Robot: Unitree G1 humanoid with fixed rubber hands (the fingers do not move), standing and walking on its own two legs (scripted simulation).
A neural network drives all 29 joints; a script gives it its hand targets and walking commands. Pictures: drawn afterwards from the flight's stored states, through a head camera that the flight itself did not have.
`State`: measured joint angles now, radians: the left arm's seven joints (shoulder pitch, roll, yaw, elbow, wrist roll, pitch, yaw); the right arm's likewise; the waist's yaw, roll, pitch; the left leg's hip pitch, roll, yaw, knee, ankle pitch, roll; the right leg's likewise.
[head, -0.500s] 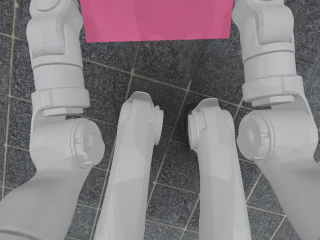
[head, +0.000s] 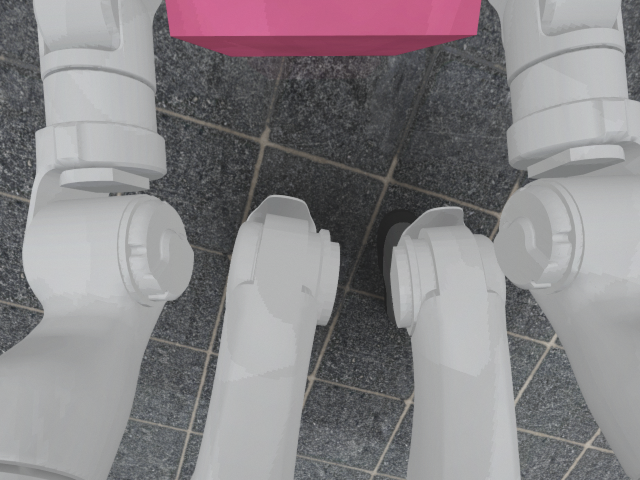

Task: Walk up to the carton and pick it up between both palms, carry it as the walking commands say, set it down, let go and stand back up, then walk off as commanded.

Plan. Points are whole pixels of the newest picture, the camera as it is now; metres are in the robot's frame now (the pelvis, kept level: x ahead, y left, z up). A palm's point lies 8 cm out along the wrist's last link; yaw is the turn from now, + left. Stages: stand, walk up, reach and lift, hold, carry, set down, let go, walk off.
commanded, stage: set down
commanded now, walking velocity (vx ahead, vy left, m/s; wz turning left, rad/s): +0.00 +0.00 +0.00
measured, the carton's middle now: out of the picture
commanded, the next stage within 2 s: none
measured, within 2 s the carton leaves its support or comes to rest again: rests again in 0.98 s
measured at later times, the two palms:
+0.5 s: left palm out of the picture +0.55 +0.21 -0.19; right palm out of the picture +0.59 -0.09 -0.20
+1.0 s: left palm out of the picture +0.55 +0.21 -0.20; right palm out of the picture +0.58 -0.09 -0.21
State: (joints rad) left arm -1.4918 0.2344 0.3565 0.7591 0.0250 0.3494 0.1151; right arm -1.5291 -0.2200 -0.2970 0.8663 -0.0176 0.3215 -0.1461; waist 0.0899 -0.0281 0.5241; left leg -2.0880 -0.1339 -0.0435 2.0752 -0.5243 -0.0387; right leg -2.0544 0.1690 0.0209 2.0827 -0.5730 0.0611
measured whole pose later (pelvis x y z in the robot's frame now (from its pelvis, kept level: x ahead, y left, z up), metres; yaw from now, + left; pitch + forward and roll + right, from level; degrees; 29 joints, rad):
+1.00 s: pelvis +0.02 +0.00 -0.04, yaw -1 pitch +30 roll +0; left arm -1.47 0.28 0.26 0.96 -0.07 0.24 0.13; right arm -1.52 -0.26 -0.15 1.04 0.08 0.25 -0.19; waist 0.10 -0.04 0.52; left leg -2.14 -0.07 0.00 2.23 -0.61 -0.02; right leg -2.13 0.18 0.01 2.24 -0.64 0.04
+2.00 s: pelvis +0.02 -0.01 -0.05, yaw +1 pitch +29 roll +1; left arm -1.48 0.31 0.28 1.07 -0.06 0.14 0.05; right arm -1.53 -0.27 -0.16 1.09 0.06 0.16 -0.12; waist 0.08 -0.02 0.53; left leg -2.17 -0.05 0.02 2.26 -0.59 0.00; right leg -2.15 0.13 0.00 2.28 -0.64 0.02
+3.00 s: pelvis +0.00 +0.00 +0.05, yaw +1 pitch +30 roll -1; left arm -1.48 0.43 0.19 0.77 -0.18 0.32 0.10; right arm -1.54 -0.40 -0.16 0.84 0.14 0.34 -0.14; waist 0.08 -0.01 0.52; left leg -1.93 -0.06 -0.01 1.92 -0.52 0.01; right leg -1.89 0.09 -0.01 1.94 -0.58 0.01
